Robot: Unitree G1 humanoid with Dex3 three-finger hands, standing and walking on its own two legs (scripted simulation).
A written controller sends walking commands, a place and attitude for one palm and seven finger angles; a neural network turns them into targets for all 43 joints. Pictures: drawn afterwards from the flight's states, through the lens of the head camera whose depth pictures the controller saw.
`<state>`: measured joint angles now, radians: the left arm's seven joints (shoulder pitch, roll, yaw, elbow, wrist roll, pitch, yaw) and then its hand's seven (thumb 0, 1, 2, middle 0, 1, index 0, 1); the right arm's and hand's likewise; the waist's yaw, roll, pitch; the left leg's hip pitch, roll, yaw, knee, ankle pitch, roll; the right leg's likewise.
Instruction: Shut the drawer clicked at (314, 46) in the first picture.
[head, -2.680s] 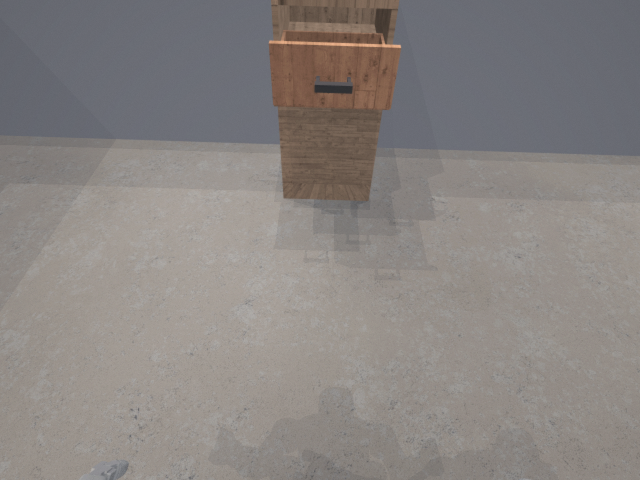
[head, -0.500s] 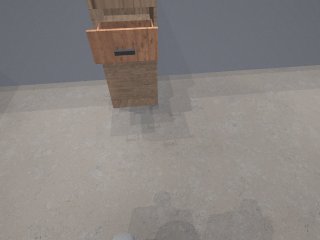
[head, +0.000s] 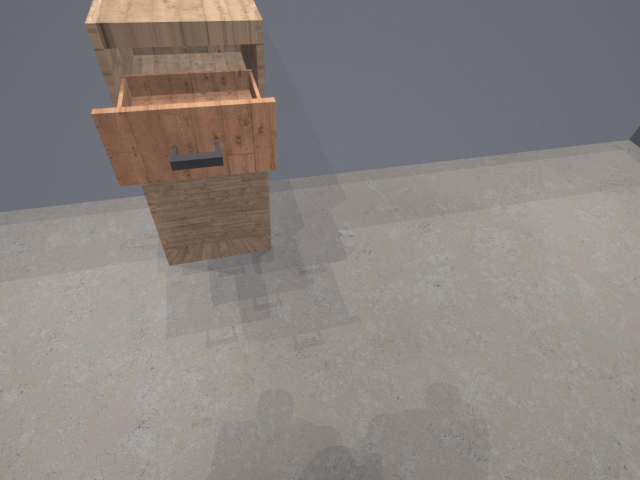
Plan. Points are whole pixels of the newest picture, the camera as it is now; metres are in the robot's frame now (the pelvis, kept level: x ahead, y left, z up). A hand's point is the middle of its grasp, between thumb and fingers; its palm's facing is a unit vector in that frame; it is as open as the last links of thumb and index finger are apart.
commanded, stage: walk to a spot facing it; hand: left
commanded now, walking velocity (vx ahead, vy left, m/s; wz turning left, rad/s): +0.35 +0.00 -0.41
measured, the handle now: (196, 154) +0.72 +0.33 -0.03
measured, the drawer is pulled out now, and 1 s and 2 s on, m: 0.30 0.30 0.30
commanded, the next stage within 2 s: turn to face it in 0.28 s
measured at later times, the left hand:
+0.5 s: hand (280, 347) +0.37 +0.09 -0.17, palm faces -0.23 -0.95 -0.19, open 7.4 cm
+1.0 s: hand (221, 383) +0.30 +0.18 -0.19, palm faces +0.13 -0.97 -0.19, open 7.4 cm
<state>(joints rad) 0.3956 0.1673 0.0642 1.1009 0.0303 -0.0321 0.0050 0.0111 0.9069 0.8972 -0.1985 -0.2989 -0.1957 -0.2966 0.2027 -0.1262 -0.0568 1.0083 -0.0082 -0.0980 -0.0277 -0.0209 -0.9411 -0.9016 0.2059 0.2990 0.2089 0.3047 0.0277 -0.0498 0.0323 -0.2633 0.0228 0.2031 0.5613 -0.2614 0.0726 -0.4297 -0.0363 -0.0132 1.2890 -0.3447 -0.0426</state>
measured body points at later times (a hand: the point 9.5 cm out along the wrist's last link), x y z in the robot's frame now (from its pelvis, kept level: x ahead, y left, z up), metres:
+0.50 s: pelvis +0.20 -0.05 -0.02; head +0.24 -0.06 +0.43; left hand +0.38 +0.14 -0.15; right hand +0.05 -0.23 -0.17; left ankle +0.08 +0.09 -0.65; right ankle +0.28 -0.13 -0.73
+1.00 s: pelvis +0.27 -0.02 +0.00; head +0.29 +0.02 +0.44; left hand +0.29 +0.24 -0.17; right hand +0.34 -0.26 -0.13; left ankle +0.28 +0.06 -0.73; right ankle +0.26 -0.15 -0.66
